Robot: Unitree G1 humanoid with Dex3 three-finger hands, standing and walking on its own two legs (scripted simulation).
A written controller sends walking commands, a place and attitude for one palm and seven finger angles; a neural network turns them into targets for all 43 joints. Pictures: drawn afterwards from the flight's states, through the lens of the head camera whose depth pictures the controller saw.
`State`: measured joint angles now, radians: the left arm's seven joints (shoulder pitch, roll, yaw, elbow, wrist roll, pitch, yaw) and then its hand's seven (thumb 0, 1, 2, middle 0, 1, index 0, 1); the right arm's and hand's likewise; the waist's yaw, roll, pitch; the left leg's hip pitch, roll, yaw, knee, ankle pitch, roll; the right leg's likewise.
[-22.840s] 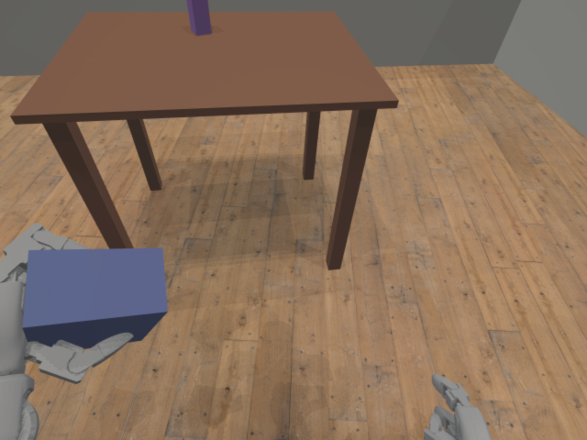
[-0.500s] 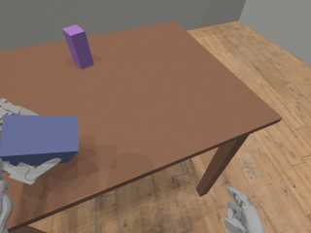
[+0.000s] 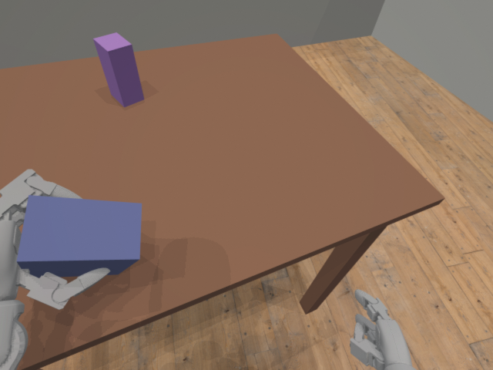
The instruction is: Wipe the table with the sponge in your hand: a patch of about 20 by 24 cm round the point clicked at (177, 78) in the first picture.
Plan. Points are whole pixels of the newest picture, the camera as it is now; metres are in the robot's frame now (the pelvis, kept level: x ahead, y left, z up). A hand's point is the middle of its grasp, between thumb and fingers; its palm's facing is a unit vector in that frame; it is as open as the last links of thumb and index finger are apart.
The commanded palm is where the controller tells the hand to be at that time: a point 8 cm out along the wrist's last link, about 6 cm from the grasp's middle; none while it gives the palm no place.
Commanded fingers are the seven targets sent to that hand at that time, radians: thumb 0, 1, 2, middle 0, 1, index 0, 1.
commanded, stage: come to a stop and stand still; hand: left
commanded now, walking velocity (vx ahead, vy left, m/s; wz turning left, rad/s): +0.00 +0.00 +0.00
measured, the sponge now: (97, 242) +0.24 +0.22 +0.13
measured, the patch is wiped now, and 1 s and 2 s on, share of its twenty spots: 0.00 0.00 0.00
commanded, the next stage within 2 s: look again from close up in 0.16 s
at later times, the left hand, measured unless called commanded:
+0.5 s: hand (45, 247) +0.21 +0.26 +0.15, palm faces +0.39 -0.84 -0.37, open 10.6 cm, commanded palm +0.15 +0.29 +0.17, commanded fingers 0.00 0.10 1.30 -1.20 -1.60 -1.20 -1.60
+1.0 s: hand (73, 243) +0.22 +0.23 +0.15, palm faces +0.36 -0.85 -0.38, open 10.6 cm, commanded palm +0.15 +0.26 +0.17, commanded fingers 0.00 0.10 1.30 -1.20 -1.60 -1.20 -1.60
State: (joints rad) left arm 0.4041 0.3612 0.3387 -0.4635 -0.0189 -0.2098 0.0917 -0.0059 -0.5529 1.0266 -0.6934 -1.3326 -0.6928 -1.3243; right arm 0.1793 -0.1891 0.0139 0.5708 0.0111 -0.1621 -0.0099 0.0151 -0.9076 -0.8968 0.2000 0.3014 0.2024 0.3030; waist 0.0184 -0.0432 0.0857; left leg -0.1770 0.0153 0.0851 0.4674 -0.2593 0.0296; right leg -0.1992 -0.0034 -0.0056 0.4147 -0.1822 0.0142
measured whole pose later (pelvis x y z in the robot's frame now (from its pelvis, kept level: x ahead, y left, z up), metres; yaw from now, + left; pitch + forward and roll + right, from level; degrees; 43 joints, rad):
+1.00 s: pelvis +0.00 -0.02 +0.00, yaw +1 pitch -2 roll -1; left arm 0.42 0.38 0.36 -0.54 -0.04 -0.17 0.10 -0.01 -0.55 1.03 -0.69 -1.33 -0.69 -1.32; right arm 0.18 -0.16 0.00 0.54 0.02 -0.12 0.00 0.01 -0.91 -0.90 0.20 0.30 0.20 0.30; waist 0.02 -0.06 0.14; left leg -0.19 0.03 0.06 0.49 -0.26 0.00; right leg -0.22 0.01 -0.03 0.45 -0.20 -0.01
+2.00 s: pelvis +0.00 -0.01 +0.00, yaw +1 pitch -2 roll -1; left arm 0.43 0.37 0.34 -0.51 -0.03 -0.14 0.13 -0.01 -0.55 1.03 -0.69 -1.33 -0.69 -1.32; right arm 0.17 -0.16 0.03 0.56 0.02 -0.10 -0.02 0.01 -0.91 -0.90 0.20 0.30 0.20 0.30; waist 0.03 -0.05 0.09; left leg -0.17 0.01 0.05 0.44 -0.24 0.02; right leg -0.17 0.00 -0.03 0.38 -0.17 0.00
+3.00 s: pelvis -0.01 -0.02 -0.01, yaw +2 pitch +0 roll +0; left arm 0.24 0.53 0.47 -0.38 -0.03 -0.28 0.08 -0.01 -0.55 1.03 -0.70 -1.32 -0.70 -1.32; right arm 0.22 -0.22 0.00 0.62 0.00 -0.19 0.01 0.01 -0.91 -0.90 0.20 0.30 0.20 0.30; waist 0.08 -0.06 0.10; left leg -0.27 0.01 0.03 0.53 -0.26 0.01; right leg -0.29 0.01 -0.03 0.50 -0.21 -0.02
